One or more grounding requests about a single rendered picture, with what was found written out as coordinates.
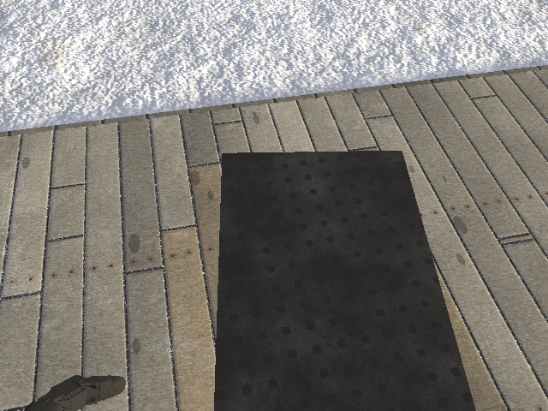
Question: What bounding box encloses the left robot hand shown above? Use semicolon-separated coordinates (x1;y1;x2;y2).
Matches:
21;375;126;411

